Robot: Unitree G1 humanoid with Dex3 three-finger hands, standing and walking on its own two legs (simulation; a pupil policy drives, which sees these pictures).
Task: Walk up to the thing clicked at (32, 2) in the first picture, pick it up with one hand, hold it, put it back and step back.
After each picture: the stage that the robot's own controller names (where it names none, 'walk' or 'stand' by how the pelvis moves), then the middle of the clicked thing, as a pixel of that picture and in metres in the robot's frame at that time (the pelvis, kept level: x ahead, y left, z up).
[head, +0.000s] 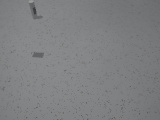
stand; (33, 10) +1.93 +0.62 -0.65
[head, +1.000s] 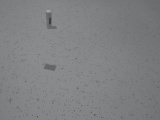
walk; (48, 19) +1.83 +0.31 -0.62
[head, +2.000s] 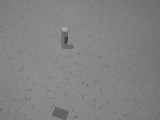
walk; (64, 38) +1.23 +0.10 -0.64
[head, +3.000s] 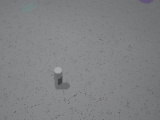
walk; (58, 78) +0.79 +0.14 -0.64
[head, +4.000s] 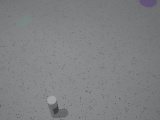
walk; (53, 107) +0.55 +0.19 -0.64
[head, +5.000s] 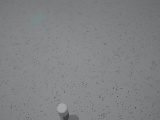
stand; (63, 114) +0.45 +0.16 -0.63
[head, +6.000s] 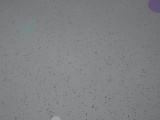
stand; out of the picture +0.40 +0.17 -0.66
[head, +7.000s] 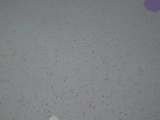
stand; out of the picture +0.41 +0.18 -0.66
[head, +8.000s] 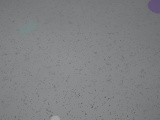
stand; out of the picture +0.41 +0.16 -0.66
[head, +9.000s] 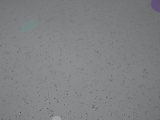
stand; out of the picture +0.40 +0.16 -0.66
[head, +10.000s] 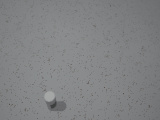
go down; (51, 101) +0.43 +0.15 -0.59
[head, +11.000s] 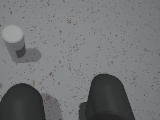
go down; (16, 47) +0.50 +0.19 -0.24
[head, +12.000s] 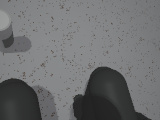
close in; (2, 35) +0.49 +0.20 -0.22
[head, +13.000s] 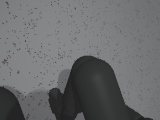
close; out of the picture +0.48 +0.24 -0.17
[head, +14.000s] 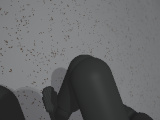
lift; out of the picture +0.47 +0.25 -0.17
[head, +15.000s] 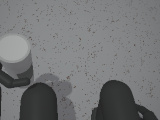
lift; (19, 67) +0.35 +0.20 -0.03
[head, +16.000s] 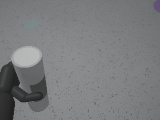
hold; (34, 84) +0.31 +0.15 +0.08
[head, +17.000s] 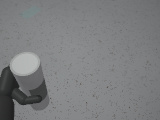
hold; (34, 86) +0.31 +0.15 +0.04
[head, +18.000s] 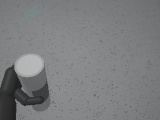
hold; (36, 87) +0.31 +0.15 +0.04
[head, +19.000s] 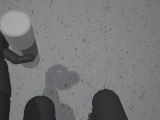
crouch; (24, 45) +0.44 +0.15 -0.03
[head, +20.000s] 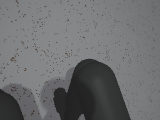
lower; out of the picture +0.47 +0.24 -0.16
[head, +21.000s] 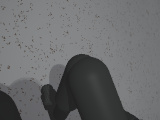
lower; out of the picture +0.47 +0.27 -0.18
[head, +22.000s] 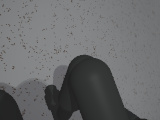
lower; out of the picture +0.47 +0.26 -0.17
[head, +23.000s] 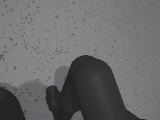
lower; out of the picture +0.47 +0.26 -0.17
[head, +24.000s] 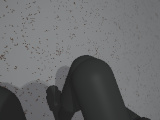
rest; out of the picture +0.46 +0.25 -0.17
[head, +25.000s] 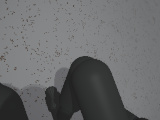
open; out of the picture +0.46 +0.24 -0.18
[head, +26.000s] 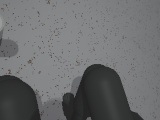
stand; out of the picture +0.46 +0.22 -0.20
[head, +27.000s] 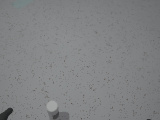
stand; (53, 112) +0.41 +0.14 -0.56
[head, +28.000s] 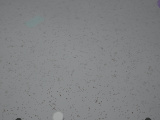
stand; out of the picture +0.42 +0.14 -0.60
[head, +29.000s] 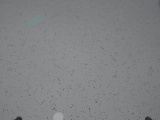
stand; out of the picture +0.41 +0.13 -0.60
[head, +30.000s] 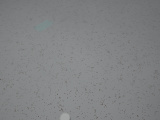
stand; out of the picture +0.43 +0.13 -0.65
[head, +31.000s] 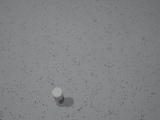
walk; (59, 97) +0.46 +0.16 -0.62
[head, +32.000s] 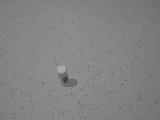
walk; (63, 76) +0.65 +0.17 -0.64
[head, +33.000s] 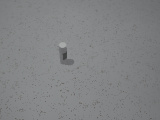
walk; (63, 53) +0.97 +0.12 -0.64
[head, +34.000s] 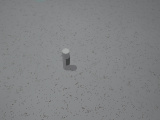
stand; (66, 59) +0.99 +0.13 -0.65
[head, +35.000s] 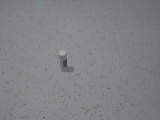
stand; (63, 61) +1.02 +0.16 -0.66
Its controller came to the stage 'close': yes
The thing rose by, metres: 0.69
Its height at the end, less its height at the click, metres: +0.00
